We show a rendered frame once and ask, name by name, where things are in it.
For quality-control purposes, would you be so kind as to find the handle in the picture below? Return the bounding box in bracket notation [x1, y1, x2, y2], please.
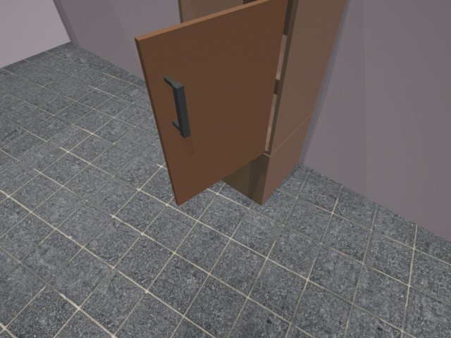
[163, 76, 190, 138]

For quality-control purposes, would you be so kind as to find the cupboard door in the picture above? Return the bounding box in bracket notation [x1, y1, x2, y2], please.
[135, 0, 288, 206]

